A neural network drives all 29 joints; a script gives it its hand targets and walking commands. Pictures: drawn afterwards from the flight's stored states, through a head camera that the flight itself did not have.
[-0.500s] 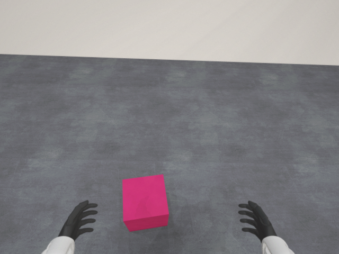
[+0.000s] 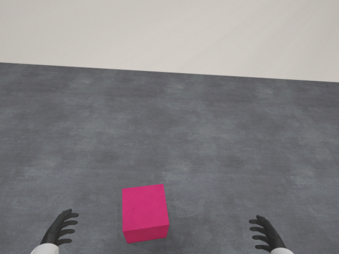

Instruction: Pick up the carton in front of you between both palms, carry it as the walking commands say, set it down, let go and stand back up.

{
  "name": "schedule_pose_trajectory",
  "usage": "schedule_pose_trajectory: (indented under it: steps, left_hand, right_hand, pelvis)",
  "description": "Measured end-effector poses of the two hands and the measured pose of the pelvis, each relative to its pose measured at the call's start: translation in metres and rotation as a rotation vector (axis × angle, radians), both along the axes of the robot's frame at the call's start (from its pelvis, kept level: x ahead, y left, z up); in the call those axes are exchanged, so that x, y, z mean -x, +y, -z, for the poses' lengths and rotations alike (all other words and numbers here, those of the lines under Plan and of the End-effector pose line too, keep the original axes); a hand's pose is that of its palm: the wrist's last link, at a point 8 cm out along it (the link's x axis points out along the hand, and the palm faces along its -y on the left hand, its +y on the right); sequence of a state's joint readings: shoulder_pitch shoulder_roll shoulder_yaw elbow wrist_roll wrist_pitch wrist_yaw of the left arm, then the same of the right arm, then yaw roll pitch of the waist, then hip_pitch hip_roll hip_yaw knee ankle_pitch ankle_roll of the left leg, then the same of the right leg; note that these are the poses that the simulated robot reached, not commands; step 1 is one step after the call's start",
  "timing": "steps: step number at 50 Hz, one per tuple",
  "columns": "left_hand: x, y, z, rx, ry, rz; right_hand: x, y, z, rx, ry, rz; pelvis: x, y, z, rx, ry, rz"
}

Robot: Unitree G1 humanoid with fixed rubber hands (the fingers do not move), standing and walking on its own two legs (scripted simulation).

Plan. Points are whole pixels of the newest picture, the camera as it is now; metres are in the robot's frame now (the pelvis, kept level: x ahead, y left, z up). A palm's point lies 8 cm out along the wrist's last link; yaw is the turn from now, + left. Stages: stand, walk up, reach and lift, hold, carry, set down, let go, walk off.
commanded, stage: stand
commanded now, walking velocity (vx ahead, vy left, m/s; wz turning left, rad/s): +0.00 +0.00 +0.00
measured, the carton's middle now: (145, 214) +0.40 +0.09 -0.64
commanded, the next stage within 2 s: none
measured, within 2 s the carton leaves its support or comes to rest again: neither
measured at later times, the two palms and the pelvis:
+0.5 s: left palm (39, 247) +0.14 +0.30 -0.09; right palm out of the picture +0.12 -0.28 -0.08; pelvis +0.01 +0.02 +0.00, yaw -2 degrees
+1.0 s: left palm out of the picture +0.10 +0.31 -0.10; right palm out of the picture +0.09 -0.29 -0.08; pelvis -0.01 +0.02 +0.01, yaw -2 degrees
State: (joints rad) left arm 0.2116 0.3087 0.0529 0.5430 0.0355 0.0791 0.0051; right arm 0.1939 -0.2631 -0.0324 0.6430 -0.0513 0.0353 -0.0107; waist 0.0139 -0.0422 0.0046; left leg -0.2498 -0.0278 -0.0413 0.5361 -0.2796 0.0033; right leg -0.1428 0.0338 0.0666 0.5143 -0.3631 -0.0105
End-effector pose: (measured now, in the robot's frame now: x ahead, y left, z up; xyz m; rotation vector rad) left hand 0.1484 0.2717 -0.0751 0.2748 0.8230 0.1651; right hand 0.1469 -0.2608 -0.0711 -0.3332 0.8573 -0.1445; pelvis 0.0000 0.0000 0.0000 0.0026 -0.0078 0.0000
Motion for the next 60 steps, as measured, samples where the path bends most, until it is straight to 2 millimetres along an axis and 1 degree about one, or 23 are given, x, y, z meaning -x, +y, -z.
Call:
schedule_pose_trajectory:
  steps: [4,8,18,24,47,60]
  left_hand:
    - [0.006,0.014,0.01,-0.012,0.044,0.004]
    - [0.007,0.02,0.016,-0.019,0.077,0.01]
    - [0.001,0.027,0.019,-0.033,0.108,0.029]
    - [0.004,0.031,0.018,-0.046,0.123,0.033]
    - [0.047,0.041,0.022,-0.069,0.221,0.015]
    - [0.062,0.045,0.023,-0.076,0.26,0.006]
  right_hand:
    - [0.006,-0.016,-0.003,0.05,0.025,0.037]
    - [0.008,-0.023,-0.005,0.075,0.041,0.062]
    - [0.014,-0.015,0.002,0.063,0.079,0.085]
    - [0.022,-0.014,0.007,0.054,0.104,0.096]
    - [0.056,-0.029,0.01,0.061,0.178,0.122]
    - [0.071,-0.033,0.013,0.06,0.218,0.133]
  pelvis:
    - [-0.004,0.005,0.0,0.003,0.01,0.008]
    - [-0.007,0.01,-0.001,0.005,0.014,0.015]
    - [-0.012,0.017,-0.003,0.002,0.008,0.026]
    - [-0.011,0.019,-0.004,0.001,0.0,0.029]
    - [0.006,0.018,-0.009,0.003,-0.025,0.031]
    - [0.013,0.017,-0.011,0.005,-0.031,0.029]
